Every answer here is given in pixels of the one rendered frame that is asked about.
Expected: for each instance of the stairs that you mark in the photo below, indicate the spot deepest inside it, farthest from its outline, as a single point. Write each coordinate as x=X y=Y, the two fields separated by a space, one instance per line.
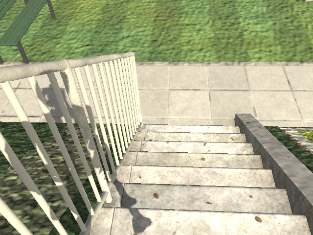
x=186 y=179

